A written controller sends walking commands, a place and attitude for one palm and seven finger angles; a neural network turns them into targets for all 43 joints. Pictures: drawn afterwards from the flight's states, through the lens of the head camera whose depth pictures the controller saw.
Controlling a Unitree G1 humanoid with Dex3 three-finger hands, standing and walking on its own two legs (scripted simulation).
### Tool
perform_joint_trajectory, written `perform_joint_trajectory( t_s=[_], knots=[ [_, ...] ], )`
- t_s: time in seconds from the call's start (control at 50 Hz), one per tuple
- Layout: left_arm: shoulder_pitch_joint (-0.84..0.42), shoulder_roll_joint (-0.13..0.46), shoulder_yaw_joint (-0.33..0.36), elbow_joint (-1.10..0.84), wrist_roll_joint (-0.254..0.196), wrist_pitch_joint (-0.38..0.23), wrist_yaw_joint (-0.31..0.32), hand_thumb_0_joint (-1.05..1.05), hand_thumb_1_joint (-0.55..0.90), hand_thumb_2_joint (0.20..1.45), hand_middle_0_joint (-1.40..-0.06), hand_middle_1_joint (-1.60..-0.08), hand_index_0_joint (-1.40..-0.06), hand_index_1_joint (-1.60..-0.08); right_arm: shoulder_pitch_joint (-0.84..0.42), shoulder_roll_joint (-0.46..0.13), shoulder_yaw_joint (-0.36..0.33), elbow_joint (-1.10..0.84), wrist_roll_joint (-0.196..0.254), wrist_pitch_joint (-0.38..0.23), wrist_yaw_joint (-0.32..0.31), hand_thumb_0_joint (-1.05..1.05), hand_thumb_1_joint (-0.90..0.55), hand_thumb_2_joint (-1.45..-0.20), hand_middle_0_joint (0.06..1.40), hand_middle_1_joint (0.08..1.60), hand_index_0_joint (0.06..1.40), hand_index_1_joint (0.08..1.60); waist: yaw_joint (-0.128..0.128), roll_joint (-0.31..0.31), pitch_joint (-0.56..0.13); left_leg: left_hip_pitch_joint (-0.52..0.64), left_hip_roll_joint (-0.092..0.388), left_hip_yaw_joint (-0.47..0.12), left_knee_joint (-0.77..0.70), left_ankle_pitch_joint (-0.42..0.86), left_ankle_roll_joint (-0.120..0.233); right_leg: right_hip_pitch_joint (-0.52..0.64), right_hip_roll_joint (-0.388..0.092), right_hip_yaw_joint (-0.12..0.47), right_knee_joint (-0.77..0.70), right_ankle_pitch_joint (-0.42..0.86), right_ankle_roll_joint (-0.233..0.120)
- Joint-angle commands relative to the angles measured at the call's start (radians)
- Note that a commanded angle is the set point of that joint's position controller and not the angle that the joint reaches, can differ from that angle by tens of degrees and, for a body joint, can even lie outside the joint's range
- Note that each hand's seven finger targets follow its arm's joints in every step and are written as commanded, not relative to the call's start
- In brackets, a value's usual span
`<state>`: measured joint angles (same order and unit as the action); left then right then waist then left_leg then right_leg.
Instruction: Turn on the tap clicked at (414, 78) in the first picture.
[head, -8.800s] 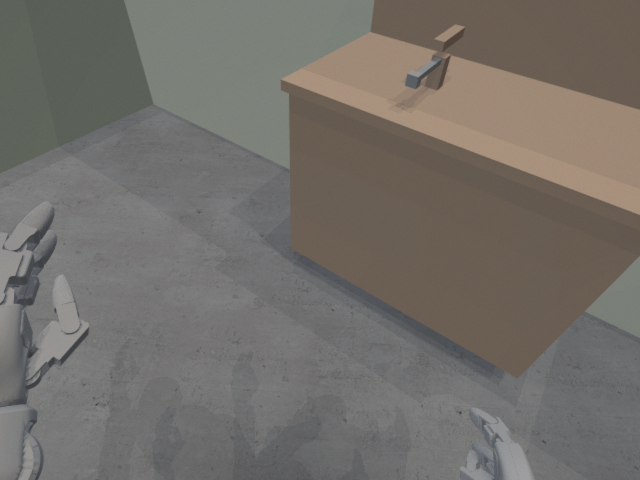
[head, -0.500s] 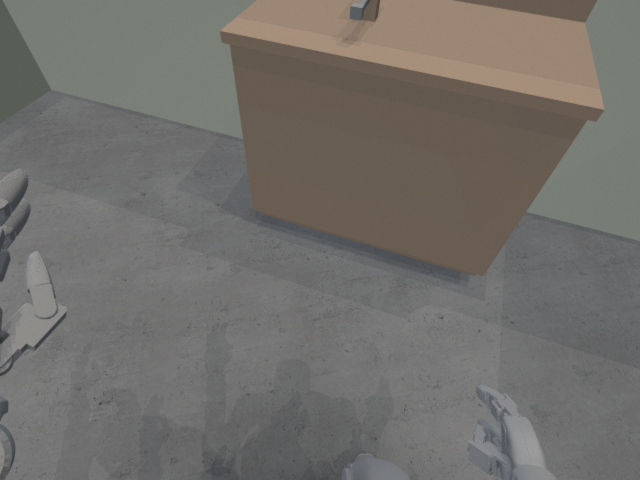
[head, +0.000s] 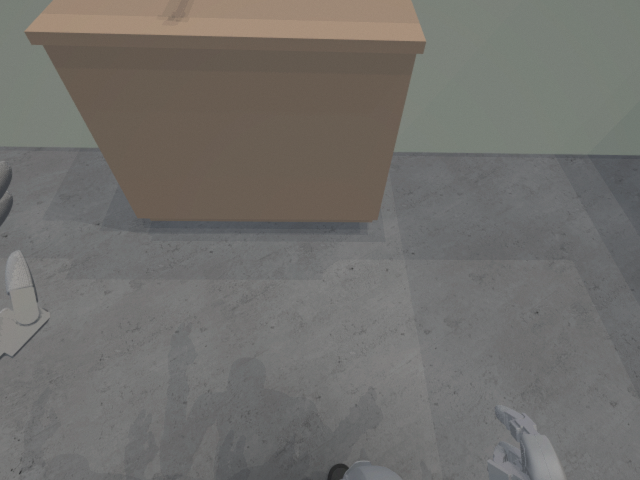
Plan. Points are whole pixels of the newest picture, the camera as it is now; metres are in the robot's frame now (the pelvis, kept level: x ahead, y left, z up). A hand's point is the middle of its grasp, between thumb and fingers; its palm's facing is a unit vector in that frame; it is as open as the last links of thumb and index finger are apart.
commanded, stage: turn to face it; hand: left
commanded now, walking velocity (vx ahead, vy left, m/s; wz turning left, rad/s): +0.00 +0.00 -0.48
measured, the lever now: out of the picture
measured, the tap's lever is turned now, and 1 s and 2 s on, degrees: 0 0 0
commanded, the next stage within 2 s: take the last steps up to it in 0.32 s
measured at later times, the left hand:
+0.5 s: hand (185, 334) +0.21 +0.13 +0.19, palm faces +0.17 -0.83 -0.54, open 7.4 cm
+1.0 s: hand (178, 343) +0.20 +0.13 +0.18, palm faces +0.27 -0.87 -0.42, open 7.4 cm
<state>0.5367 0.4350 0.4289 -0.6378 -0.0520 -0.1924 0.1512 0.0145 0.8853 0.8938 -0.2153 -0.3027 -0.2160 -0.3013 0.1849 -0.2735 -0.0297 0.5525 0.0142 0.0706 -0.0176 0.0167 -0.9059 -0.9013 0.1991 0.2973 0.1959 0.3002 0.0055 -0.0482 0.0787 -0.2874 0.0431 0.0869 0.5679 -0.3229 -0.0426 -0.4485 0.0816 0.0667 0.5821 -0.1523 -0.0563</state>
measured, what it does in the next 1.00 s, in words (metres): steps on the spot: right foot, then left foot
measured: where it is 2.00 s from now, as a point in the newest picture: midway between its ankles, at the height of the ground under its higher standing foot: outside the picture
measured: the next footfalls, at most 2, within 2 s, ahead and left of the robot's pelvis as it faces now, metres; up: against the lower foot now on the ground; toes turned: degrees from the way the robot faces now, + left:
right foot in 0.24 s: +0.03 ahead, -0.14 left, +0.00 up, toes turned -15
left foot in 0.66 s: -0.02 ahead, +0.07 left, +0.00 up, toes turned -5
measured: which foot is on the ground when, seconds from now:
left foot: down 0.00-0.26, up 0.28-0.64, down 0.66-0.92, up 0.94-1.00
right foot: down 0.00-0.00, up 0.02-0.22, down 0.24-1.00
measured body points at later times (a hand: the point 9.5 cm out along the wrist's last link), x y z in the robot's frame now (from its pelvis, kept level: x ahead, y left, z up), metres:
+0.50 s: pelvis -0.06 -0.06 +0.01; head -0.02 -0.09 +0.46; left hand +0.19 +0.17 +0.21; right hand +0.04 -0.32 -0.10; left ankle -0.04 +0.09 -0.67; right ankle +0.00 -0.13 -0.73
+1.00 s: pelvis -0.06 -0.06 +0.00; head -0.05 -0.08 +0.45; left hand +0.18 +0.18 +0.20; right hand +0.06 -0.30 -0.12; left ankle -0.06 +0.07 -0.68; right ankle -0.06 -0.16 -0.73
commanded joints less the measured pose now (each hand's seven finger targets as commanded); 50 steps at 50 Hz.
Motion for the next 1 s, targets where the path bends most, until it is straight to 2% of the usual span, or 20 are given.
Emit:
perform_joint_trajectory(
  t_s=[0.0, 0.08, 0.18, 0.2, 0.22, 0.24, 0.26, 0.32, 0.38, 0.54, 0.6, 0.62, 0.66, 0.68, 0.72, 0.84, 0.86, 0.9, 0.94, 0.98],
  knots=[
    [-0.09, 0.138, 0.107, -0.124, 0.031, -0.06, 0.011, 0.0, 0.9, 0.9, -0.2, -0.3, -0.2, -0.3, -0.093, -0.05, -0.022, -0.168, -0.003, -0.069, -0.028, 0.0, -0.9, -0.9, 0.2, 0.3, 0.2, 0.3, 0.017, 0.346, -0.128, 0.04, 0.442, -0.321, -0.33, 0.036, 0.206, -0.089, -0.066, -0.034, 0.515, -0.349, 0.09],
    [-0.175, 0.071, 0.001, -0.155, 0.034, -0.053, 0.003, 0.0, 0.9, 0.9, -0.2, -0.3, -0.2, -0.3, -0.058, -0.061, -0.03, -0.161, 0.017, -0.109, -0.006, 0.0, -0.9, -0.9, 0.2, 0.3, 0.2, 0.3, 0.009, 0.289, -0.073, 0.049, 0.329, -0.026, -0.187, 0.347, 0.135, -0.054, -0.119, -0.126, 0.38, -0.31, 0.109],
    [-0.15, 0.108, 0.034, -0.102, 0.037, -0.045, 0.009, 0.0, 0.9, 0.9, -0.2, -0.3, -0.2, -0.3, -0.017, -0.074, -0.029, -0.157, 0.009, -0.153, 0.002, 0.0, -0.9, -0.9, 0.2, 0.3, 0.2, 0.3, 0.003, 0.296, -0.112, 0.008, 0.28, 0.027, -0.013, 0.336, 0.061, 0.226, -0.08, -0.22, -0.031, -0.141, 0.098],
    [-0.167, 0.112, 0.042, -0.11, 0.036, -0.05, 0.008, 0.0, 0.9, 0.9, -0.2, -0.3, -0.2, -0.3, -0.018, -0.062, -0.024, -0.159, 0.012, -0.157, 0.006, 0.0, -0.9, -0.9, 0.2, 0.3, 0.2, 0.3, 0.003, 0.222, -0.131, -0.033, 0.251, 0.038, 0.087, 0.274, 0.039, 0.299, -0.127, -0.173, -0.111, -0.028, 0.074],
    [-0.164, 0.159, 0.082, -0.097, 0.039, -0.06, 0.014, 0.0, 0.9, 0.9, -0.2, -0.3, -0.2, -0.3, -0.014, -0.032, -0.016, -0.159, 0.013, -0.157, 0.005, 0.0, -0.9, -0.9, 0.2, 0.3, 0.2, 0.3, -0.004, 0.027, -0.162, -0.114, 0.164, 0.088, 0.263, 0.116, -0.001, 0.363, -0.262, 0.005, -0.148, 0.277, 0.007],
    [-0.13, 0.194, 0.139, -0.063, 0.023, -0.057, 0.021, 0.0, 0.9, 0.9, -0.2, -0.3, -0.2, -0.3, -0.044, -0.014, -0.01, -0.177, 0.014, -0.153, 0.002, 0.0, -0.9, -0.9, 0.2, 0.3, 0.2, 0.3, 0.02, -0.2, -0.204, -0.268, 0.044, 0.049, 0.461, -0.267, -0.03, 0.395, -0.407, 0.268, -0.191, 0.466, -0.086],
    [-0.091, 0.203, 0.156, -0.078, 0.0, -0.048, 0.021, 0.0, 0.9, 0.9, -0.2, -0.3, -0.2, -0.3, -0.078, -0.025, -0.021, -0.172, 0.018, -0.145, -0.007, 0.0, -0.9, -0.9, 0.2, 0.3, 0.2, 0.3, 0.031, -0.215, -0.21, -0.258, 0.05, -0.071, 0.581, -0.264, -0.023, 0.338, -0.434, 0.334, -0.233, 0.408, -0.089],
    [0.035, 0.157, 0.16, -0.091, -0.007, -0.059, 0.018, 0.0, 0.9, 0.9, -0.2, -0.3, -0.2, -0.3, -0.093, 0.013, 0.013, -0.133, 0.003, -0.096, -0.003, 0.0, -0.9, -0.9, 0.2, 0.3, 0.2, 0.3, 0.005, -0.032, -0.244, -0.303, 0.062, -0.106, 0.655, -0.137, -0.033, 0.372, -0.381, 0.207, -0.187, 0.291, -0.112],
    [0.023, 0.137, 0.14, -0.073, -0.008, -0.064, 0.017, 0.0, 0.9, 0.9, -0.2, -0.3, -0.2, -0.3, -0.104, -0.003, 0.002, -0.114, 0.001, -0.089, -0.015, 0.0, -0.9, -0.9, 0.2, 0.3, 0.2, 0.3, -0.003, -0.059, -0.235, -0.239, 0.056, -0.079, 0.534, -0.109, -0.031, 0.312, -0.352, 0.139, -0.234, 0.177, -0.093],
    [-0.034, 0.126, 0.07, -0.047, 0.028, -0.065, 0.035, 0.0, 0.9, 0.9, -0.2, -0.3, -0.2, -0.3, -0.074, -0.049, -0.018, -0.094, -0.013, -0.115, -0.046, 0.0, -0.9, -0.9, 0.2, 0.3, 0.2, 0.3, 0.007, -0.092, -0.23, -0.062, -0.01, 0.003, 0.1, -0.16, 0.044, 0.263, -0.363, 0.202, -0.396, -0.378, -0.09],
    [-0.077, 0.117, 0.042, -0.068, 0.039, -0.077, 0.034, 0.0, 0.9, 0.9, -0.2, -0.3, -0.2, -0.3, -0.038, -0.048, -0.021, -0.089, -0.016, -0.127, -0.049, 0.0, -0.9, -0.9, 0.2, 0.3, 0.2, 0.3, -0.016, -0.016, -0.213, 0.127, -0.031, 0.039, -0.144, -0.112, 0.074, 0.175, -0.313, 0.146, -0.349, -0.445, -0.04],
    [-0.097, 0.108, 0.025, -0.084, 0.04, -0.085, 0.029, 0.0, 0.9, 0.9, -0.2, -0.3, -0.2, -0.3, -0.021, -0.058, -0.029, -0.097, -0.016, -0.134, -0.053, 0.0, -0.9, -0.9, 0.2, 0.3, 0.2, 0.3, -0.025, 0.047, -0.186, 0.188, 0.013, -0.008, -0.241, -0.161, 0.104, 0.115, -0.262, 0.105, -0.267, -0.457, -0.007],
    [-0.133, 0.096, 0.019, -0.103, 0.049, -0.101, 0.028, 0.0, 0.9, 0.9, -0.2, -0.3, -0.2, -0.3, -0.039, -0.082, -0.032, -0.105, -0.014, -0.154, -0.049, 0.0, -0.9, -0.9, 0.2, 0.3, 0.2, 0.3, -0.013, 0.358, -0.135, 0.232, 0.271, -0.313, -0.36, -0.219, 0.226, -0.053, -0.07, -0.154, 0.152, -0.31, 0.073],
    [-0.207, 0.151, 0.051, -0.135, 0.058, -0.11, 0.029, 0.0, 0.9, 0.9, -0.2, -0.3, -0.2, -0.3, -0.046, -0.053, -0.029, -0.084, -0.016, -0.166, -0.054, 0.0, -0.9, -0.9, 0.2, 0.3, 0.2, 0.3, -0.028, 0.404, -0.084, 0.098, 0.348, -0.414, -0.422, -0.324, 0.281, -0.093, -0.087, -0.135, 0.407, -0.325, 0.073],
    [-0.141, 0.097, 0.032, 0.01, 0.069, -0.099, 0.013, 0.0, 0.9, 0.9, -0.2, -0.3, -0.2, -0.3, -0.07, -0.053, -0.036, -0.07, -0.006, -0.181, -0.044, 0.0, -0.9, -0.9, 0.2, 0.3, 0.2, 0.3, -0.007, 0.292, 0.041, -0.118, 0.289, -0.283, -0.414, -0.353, 0.26, -0.073, -0.129, -0.118, 0.515, -0.295, 0.068],
    [-0.203, 0.056, -0.022, -0.002, 0.056, -0.083, 0.012, 0.0, 0.9, 0.9, -0.2, -0.3, -0.2, -0.3, -0.041, -0.053, -0.022, -0.047, -0.009, -0.196, -0.054, 0.0, -0.9, -0.9, 0.2, 0.3, 0.2, 0.3, 0.0, 0.235, -0.073, -0.038, 0.177, -0.101, -0.157, -0.053, 0.16, 0.251, -0.104, -0.257, -0.077, -0.22, 0.08],
    [-0.223, 0.067, -0.014, 0.021, 0.061, -0.08, 0.014, 0.0, 0.9, 0.9, -0.2, -0.3, -0.2, -0.3, -0.045, -0.049, -0.022, -0.04, -0.009, -0.192, -0.054, 0.0, -0.9, -0.9, 0.2, 0.3, 0.2, 0.3, 0.0, 0.149, -0.094, -0.12, 0.146, -0.068, -0.036, -0.065, 0.136, 0.367, -0.143, -0.197, -0.156, -0.186, 0.056],
    [-0.233, 0.14, 0.043, 0.047, 0.05, -0.081, 0.02, 0.0, 0.9, 0.9, -0.2, -0.3, -0.2, -0.3, -0.086, -0.024, -0.021, -0.063, -0.005, -0.182, -0.046, 0.0, -0.9, -0.9, 0.2, 0.3, 0.2, 0.3, 0.015, -0.251, -0.099, -0.45, -0.017, 0.012, 0.487, -0.223, 0.053, 0.498, -0.531, 0.437, -0.344, -0.207, -0.135],
    [-0.234, 0.139, 0.051, 0.04, 0.036, -0.093, 0.006, 0.0, 0.9, 0.9, -0.2, -0.3, -0.2, -0.3, -0.078, -0.044, -0.035, -0.046, -0.007, -0.173, -0.034, 0.0, -0.9, -0.9, 0.2, 0.3, 0.2, 0.3, 0.005, -0.153, -0.056, -0.422, 0.053, -0.132, 0.648, -0.106, 0.028, 0.325, -0.555, 0.44, -0.404, -0.443, -0.151],
    [-0.199, 0.142, 0.065, -0.027, 0.035, -0.112, -0.003, 0.0, 0.9, 0.9, -0.2, -0.3, -0.2, -0.3, -0.091, -0.032, -0.021, -0.037, -0.005, -0.147, -0.028, 0.0, -0.9, -0.9, 0.2, 0.3, 0.2, 0.3, -0.001, -0.045, -0.057, -0.387, 0.09, -0.125, 0.631, -0.04, 0.018, 0.259, -0.514, 0.225, -0.384, -0.321, -0.133]
  ],
)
